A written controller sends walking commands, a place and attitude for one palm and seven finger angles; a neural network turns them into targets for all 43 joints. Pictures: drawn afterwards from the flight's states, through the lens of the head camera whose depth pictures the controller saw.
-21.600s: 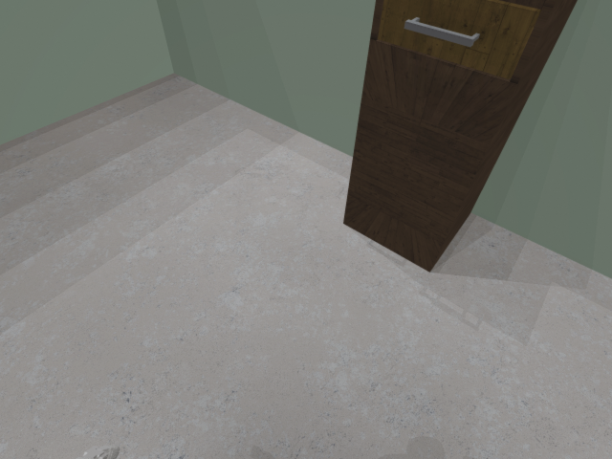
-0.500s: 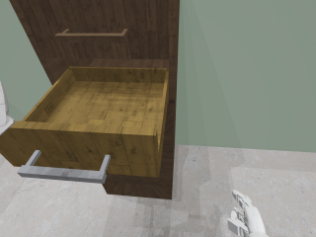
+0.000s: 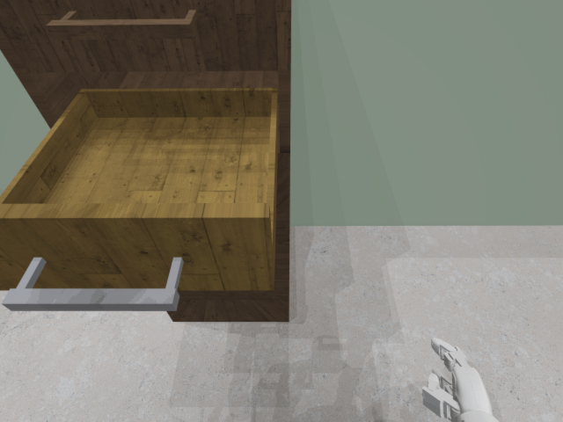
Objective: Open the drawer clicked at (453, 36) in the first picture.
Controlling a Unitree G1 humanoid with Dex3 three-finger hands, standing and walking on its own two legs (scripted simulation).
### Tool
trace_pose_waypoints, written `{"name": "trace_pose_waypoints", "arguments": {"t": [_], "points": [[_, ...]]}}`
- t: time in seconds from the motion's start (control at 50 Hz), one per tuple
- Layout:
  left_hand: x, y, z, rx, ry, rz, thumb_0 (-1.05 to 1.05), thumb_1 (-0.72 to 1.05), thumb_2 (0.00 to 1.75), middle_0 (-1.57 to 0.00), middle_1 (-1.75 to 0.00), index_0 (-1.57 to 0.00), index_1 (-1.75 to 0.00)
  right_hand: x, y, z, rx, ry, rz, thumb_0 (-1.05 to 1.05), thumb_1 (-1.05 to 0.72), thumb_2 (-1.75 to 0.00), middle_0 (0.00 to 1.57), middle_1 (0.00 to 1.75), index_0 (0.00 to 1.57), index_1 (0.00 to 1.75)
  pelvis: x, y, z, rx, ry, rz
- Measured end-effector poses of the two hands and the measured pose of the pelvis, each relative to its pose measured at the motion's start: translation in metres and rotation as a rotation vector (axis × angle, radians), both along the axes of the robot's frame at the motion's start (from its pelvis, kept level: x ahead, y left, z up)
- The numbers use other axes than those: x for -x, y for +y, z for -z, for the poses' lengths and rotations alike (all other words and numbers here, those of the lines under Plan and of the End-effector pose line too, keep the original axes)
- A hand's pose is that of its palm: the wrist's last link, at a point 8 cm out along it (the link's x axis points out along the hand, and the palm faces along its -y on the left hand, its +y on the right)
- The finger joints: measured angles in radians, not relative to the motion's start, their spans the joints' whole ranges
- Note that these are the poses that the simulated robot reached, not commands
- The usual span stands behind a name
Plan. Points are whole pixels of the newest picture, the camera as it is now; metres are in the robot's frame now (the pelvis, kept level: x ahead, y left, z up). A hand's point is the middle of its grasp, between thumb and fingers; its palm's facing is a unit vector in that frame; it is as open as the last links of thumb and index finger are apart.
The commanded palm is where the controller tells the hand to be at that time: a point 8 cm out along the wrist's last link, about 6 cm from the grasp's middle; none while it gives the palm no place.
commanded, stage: step back with the hand held close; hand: left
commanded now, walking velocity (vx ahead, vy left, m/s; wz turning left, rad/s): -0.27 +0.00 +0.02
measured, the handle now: (99, 283) +0.24 +0.23 +0.13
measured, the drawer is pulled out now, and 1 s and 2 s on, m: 0.30 0.30 0.30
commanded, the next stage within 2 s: stop stepping back and stand still in 0.66 s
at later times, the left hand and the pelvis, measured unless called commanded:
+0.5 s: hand out of the picture +0.07 +0.27 +0.33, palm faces +0.66 -0.70 -0.27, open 7.4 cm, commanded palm +0.01 +0.32 +0.32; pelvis -0.11 +0.04 -0.02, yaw +2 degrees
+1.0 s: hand out of the picture -0.01 +0.25 +0.34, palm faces +0.63 -0.69 -0.36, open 7.4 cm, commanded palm -0.07 +0.30 +0.32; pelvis -0.21 +0.02 -0.01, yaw +0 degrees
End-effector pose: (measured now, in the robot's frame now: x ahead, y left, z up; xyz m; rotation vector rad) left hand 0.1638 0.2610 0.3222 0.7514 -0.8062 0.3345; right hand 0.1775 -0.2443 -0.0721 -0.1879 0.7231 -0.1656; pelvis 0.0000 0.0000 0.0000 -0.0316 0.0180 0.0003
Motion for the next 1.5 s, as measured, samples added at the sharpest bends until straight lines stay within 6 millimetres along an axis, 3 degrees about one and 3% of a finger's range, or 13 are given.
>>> {"name": "trace_pose_waypoints", "arguments": {"t": [0.12,0.4,0.56,0.64,0.78,0.84,0.96,1.04,1.1,1.2,1.34,1.42,1.5], "points": [[0.022,0.01,0.003,-0.055,-0.006,0.028,0.0,0.88,0.9,-0.21,-0.31,-0.22,-0.3,0.037,0.008,-0.002,0.027,0.017,0.03,0.02,-0.9,-0.9,0.2,0.3,0.2,0.3,0.022,0.013,0.003,0.007,0.003,0.01],[0.119,0.034,-0.007,0.009,-0.256,-0.036,0.0,0.89,0.9,-0.21,-0.31,-0.22,-0.3,0.106,0.046,0.019,-0.009,0.02,-0.071,0.02,-0.9,-0.9,0.2,0.3,0.2,0.3,0.086,0.025,0.014,0.009,-0.025,-0.025],[0.143,0.057,-0.009,0.067,-0.314,-0.035,0.0,0.89,0.9,-0.21,-0.31,-0.22,-0.3,0.145,0.059,0.017,0.013,0.031,-0.069,0.02,-0.9,-0.9,0.2,0.3,0.2,0.3,0.124,0.036,0.014,0.029,-0.025,-0.036],[0.155,0.053,-0.012,0.107,-0.284,-0.025,0.0,0.89,0.9,-0.21,-0.3,-0.21,-0.3,0.163,0.064,0.011,-0.027,0.015,-0.068,0.02,-0.9,-0.9,0.2,0.3,0.2,0.3,0.142,0.032,0.007,0.032,-0.007,-0.014],[0.186,0.01,-0.007,0.01,-0.216,0.067,0.0,0.89,0.9,-0.2,-0.3,-0.21,-0.3,0.187,0.053,0.02,-0.064,-0.017,-0.078,0.01,-0.9,-0.9,0.21,0.3,0.2,0.3,0.181,0.018,0.015,-0.006,0.037,0.035],[0.2,-0.002,-0.016,-0.053,-0.216,0.09,0.0,0.89,0.9,-0.21,-0.31,-0.22,-0.3,0.207,0.043,0.021,-0.053,0.032,-0.048,0.01,-0.9,-0.9,0.2,0.3,0.2,0.3,0.19,0.017,0.008,-0.016,0.021,0.036],[0.213,0.019,-0.024,-0.062,-0.236,0.014,0.0,0.88,0.9,-0.21,-0.31,-0.22,-0.3,0.244,0.02,0.017,0.017,0.053,0.018,0.02,-0.9,-0.9,0.2,0.3,0.2,0.3,0.198,0.021,0.007,-0.017,0.01,0.02],[0.216,0.039,-0.012,0.029,-0.174,-0.019,0.0,0.89,0.9,-0.21,-0.31,-0.22,-0.3,0.265,0.013,0.012,0.033,0.062,0.063,0.02,-0.9,-0.9,0.2,0.3,0.2,0.3,0.214,0.027,0.005,-0.01,-0.007,0.017],[0.226,0.042,0.003,0.076,-0.1,-0.007,0.0,0.89,0.9,-0.21,-0.3,-0.22,-0.3,0.278,0.015,0.004,0.037,0.035,0.07,0.02,-0.9,-0.9,0.2,0.3,0.2,0.3,0.226,0.029,0.003,-0.003,-0.011,0.02],[0.258,0.03,0.011,0.066,-0.094,0.04,0.01,0.89,0.9,-0.21,-0.31,-0.22,-0.3,0.292,0.027,-0.004,0.048,0.015,0.04,0.02,-0.9,-0.9,0.2,0.3,0.2,0.3,0.242,0.028,0.001,0.002,-0.008,0.008],[0.301,0.03,-0.02,-0.011,-0.258,-0.035,0.0,0.88,0.9,-0.21,-0.31,-0.22,-0.3,0.294,0.045,0.006,0.01,0.027,-0.056,0.02,-0.9,-0.9,0.2,0.3,0.2,0.3,0.262,0.021,0.003,0.002,-0.012,-0.044],[0.31,0.041,-0.023,0.014,-0.298,-0.068,0.0,0.89,0.9,-0.21,-0.31,-0.22,-0.3,0.294,0.048,0.015,0.002,0.048,-0.081,0.02,-0.9,-0.9,0.2,0.3,0.2,0.3,0.264,0.024,0.007,-0.018,-0.031,-0.038],[0.301,0.056,-0.01,0.09,-0.279,-0.079,0.0,0.89,0.9,-0.21,-0.3,-0.21,-0.3,0.29,0.048,0.02,0.027,0.046,-0.08,0.02,-0.9,-0.9,0.21,0.3,0.2,0.3,0.259,0.033,0.013,-0.01,-0.032,-0.056]]}}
